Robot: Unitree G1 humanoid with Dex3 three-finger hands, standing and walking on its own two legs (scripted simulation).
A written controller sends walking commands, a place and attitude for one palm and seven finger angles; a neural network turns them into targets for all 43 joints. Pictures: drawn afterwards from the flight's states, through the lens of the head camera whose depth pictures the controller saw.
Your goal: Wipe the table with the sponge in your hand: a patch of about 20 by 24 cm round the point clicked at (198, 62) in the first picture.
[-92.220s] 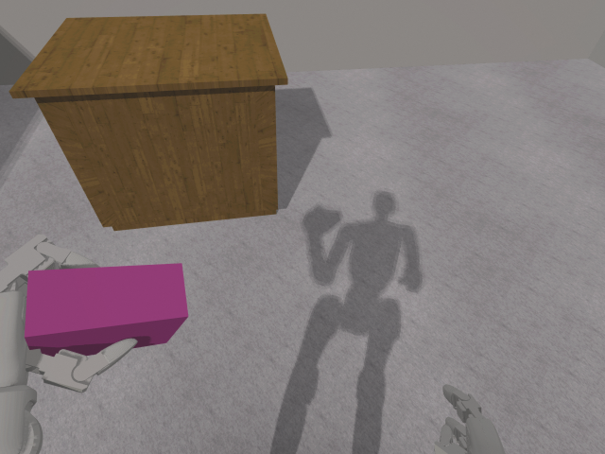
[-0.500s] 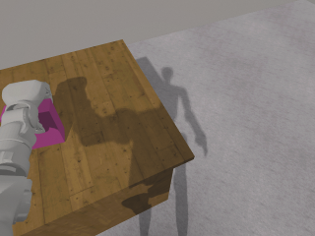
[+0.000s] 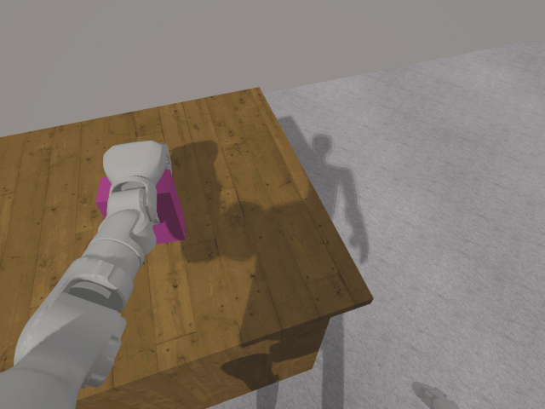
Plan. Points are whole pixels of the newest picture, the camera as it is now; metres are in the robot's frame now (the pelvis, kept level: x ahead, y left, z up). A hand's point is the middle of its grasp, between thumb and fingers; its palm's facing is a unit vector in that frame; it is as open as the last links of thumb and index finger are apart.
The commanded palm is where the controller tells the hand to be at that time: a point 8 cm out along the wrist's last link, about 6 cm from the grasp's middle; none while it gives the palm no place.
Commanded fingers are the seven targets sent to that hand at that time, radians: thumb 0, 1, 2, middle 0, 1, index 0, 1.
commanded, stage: wipe back along the middle lane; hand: left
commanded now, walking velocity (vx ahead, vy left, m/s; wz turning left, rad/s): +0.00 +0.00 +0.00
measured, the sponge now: (148, 218) +0.41 +0.26 +0.00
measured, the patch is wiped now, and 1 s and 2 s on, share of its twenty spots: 0.25 0.50 0.70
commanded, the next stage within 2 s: slide across to the third lane in 1.92 s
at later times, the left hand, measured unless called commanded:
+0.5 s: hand (165, 201) +0.40 +0.21 +0.06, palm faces -0.04 -0.03 -1.00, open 10.0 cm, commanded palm +0.37 +0.19 +0.09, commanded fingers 0.00 0.10 1.30 -1.20 -1.60 -1.20 -1.60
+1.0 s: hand (173, 216) +0.38 +0.19 +0.06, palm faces +0.00 -0.03 -1.00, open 10.0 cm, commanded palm +0.33 +0.17 +0.09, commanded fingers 0.00 0.10 1.30 -1.20 -1.60 -1.20 -1.60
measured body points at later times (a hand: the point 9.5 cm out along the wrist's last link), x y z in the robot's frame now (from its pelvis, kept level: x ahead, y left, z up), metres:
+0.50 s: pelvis +0.01 -0.03 +0.01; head +0.03 -0.06 +0.45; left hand +0.40 +0.21 +0.12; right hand +0.13 -0.30 -0.12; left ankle -0.01 +0.07 -0.73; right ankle -0.03 -0.14 -0.73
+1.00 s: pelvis +0.01 -0.03 +0.01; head +0.02 -0.06 +0.45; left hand +0.37 +0.19 +0.12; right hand +0.20 -0.26 -0.11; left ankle -0.01 +0.07 -0.73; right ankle -0.03 -0.14 -0.73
